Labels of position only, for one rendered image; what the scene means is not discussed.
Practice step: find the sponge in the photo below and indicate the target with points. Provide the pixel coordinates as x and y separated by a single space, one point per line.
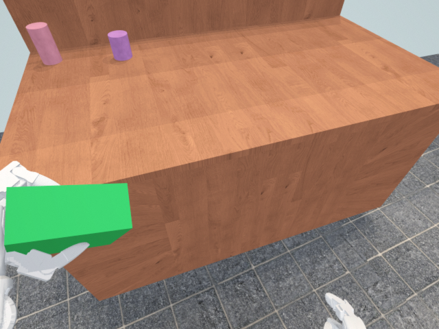
53 218

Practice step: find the left robot forearm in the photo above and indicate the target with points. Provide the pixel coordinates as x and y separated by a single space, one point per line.
8 309

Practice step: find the right robot hand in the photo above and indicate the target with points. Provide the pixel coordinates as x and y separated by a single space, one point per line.
345 312

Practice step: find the table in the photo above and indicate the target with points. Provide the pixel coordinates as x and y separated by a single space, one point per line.
236 123

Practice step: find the left robot hand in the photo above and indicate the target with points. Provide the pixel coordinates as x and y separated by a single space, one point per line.
35 264

